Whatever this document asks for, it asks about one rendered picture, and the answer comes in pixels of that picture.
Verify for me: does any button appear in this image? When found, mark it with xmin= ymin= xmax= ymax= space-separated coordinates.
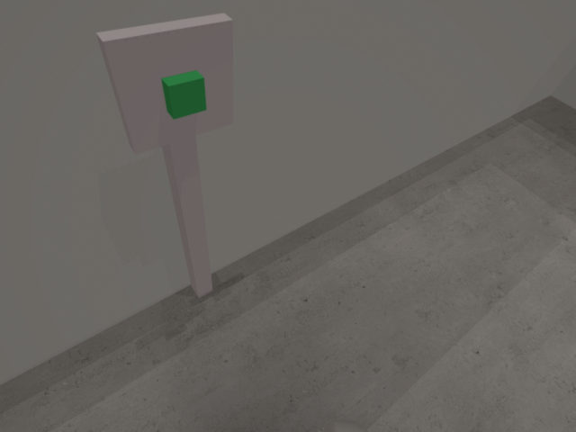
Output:
xmin=161 ymin=70 xmax=206 ymax=119

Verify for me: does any panel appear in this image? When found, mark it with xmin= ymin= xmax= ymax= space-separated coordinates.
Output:
xmin=96 ymin=13 xmax=233 ymax=298

